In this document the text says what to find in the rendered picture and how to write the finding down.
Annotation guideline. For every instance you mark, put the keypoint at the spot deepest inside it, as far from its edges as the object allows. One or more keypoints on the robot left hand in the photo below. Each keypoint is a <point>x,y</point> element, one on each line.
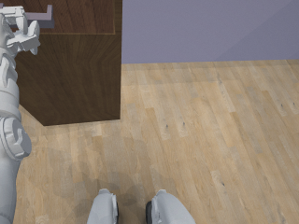
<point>26,38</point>

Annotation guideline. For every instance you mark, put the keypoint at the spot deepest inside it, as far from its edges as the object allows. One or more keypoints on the right robot thigh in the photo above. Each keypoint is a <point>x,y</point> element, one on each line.
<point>170,210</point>

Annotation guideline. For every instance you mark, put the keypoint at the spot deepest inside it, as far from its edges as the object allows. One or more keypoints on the robot left forearm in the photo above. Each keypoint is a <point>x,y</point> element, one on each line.
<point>9,90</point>

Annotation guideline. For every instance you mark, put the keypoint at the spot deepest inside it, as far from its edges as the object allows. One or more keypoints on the drawer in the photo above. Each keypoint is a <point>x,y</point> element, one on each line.
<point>71,16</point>

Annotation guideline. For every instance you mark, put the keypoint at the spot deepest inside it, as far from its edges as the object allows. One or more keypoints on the robot right shin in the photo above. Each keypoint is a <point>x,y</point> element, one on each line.
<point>154,221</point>

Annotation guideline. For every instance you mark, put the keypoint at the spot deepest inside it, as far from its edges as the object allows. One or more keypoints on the handle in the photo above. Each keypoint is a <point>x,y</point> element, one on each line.
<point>45,20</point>

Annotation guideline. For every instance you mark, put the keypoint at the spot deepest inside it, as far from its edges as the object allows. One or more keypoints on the cabinet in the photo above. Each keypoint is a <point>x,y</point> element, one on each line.
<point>74,78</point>

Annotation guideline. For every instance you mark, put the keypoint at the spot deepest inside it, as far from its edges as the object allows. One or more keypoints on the robot left upper arm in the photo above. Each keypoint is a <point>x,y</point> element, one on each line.
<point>15,144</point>

